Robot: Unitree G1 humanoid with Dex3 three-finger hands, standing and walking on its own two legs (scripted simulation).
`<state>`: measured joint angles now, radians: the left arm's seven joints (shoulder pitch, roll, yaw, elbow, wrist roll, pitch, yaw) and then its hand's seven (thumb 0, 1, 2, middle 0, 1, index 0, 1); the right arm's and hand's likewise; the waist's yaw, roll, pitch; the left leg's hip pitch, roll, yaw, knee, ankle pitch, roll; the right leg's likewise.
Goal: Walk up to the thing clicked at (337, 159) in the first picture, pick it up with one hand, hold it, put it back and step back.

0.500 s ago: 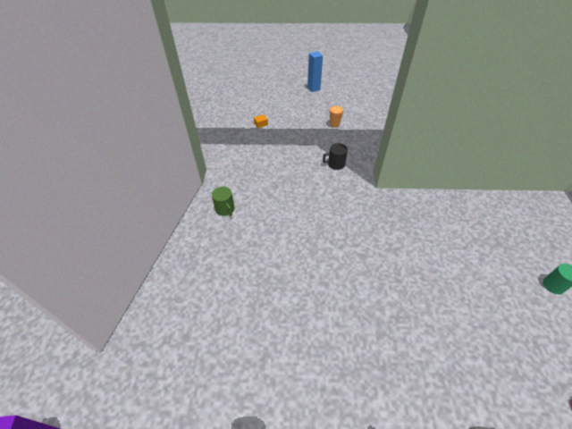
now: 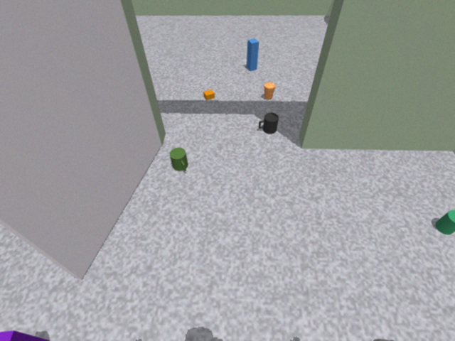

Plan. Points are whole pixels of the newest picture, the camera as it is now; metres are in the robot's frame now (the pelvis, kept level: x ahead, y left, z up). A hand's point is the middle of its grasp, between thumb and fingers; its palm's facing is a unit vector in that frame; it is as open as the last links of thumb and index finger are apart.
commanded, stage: stand
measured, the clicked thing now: (268, 123) +1.43 -0.25 -0.73
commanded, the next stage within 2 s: walk up in 0.62 s
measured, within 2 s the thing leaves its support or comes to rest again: neither
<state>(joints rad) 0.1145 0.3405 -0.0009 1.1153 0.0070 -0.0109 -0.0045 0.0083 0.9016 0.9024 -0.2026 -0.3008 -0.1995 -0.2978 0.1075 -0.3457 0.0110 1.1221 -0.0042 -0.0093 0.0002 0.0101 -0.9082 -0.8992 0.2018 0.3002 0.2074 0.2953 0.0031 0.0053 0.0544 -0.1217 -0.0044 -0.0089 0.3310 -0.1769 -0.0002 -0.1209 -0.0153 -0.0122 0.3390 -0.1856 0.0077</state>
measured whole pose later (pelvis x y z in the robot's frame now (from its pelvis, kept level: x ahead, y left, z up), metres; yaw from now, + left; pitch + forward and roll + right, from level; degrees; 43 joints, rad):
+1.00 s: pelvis -0.02 -0.05 -0.01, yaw +21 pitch -2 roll +2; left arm 0.10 0.37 0.08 0.80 0.04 0.03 -0.04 0.01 0.90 0.90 -0.20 -0.30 -0.20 -0.30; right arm 0.25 -0.42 -0.09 0.82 -0.03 0.05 0.02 0.01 -0.91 -0.90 0.20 0.30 0.21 0.30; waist 0.00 -0.03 0.15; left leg -0.47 0.00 -0.02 0.94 -0.35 -0.01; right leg -0.17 -0.06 -0.11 0.50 -0.31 -0.03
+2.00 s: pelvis -0.01 -0.05 -0.04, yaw +60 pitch -1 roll +0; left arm 0.26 0.45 0.07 0.81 0.01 0.03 -0.01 0.01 0.90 0.90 -0.20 -0.30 -0.20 -0.30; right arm 0.29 -0.41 -0.03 0.78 -0.01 -0.02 -0.01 0.01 -0.90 -0.90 0.21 0.30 0.21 0.30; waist 0.01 -0.05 0.11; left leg -0.38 -0.05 -0.10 0.75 -0.34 0.00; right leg -0.45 -0.08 -0.01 0.96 -0.50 -0.02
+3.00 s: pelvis +0.01 -0.07 +0.00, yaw +69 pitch -3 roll -1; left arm 0.07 0.36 0.01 1.11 0.00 -0.01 -0.01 0.01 0.90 0.90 -0.20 -0.30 -0.20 -0.30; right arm 0.08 -0.35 0.01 1.12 0.00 -0.02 0.00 0.01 -0.91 -0.90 0.20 0.30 0.21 0.30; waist 0.02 -0.01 0.06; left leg -0.18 -0.02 -0.09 0.40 -0.16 -0.01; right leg -0.12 -0.04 -0.07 0.38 -0.20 0.02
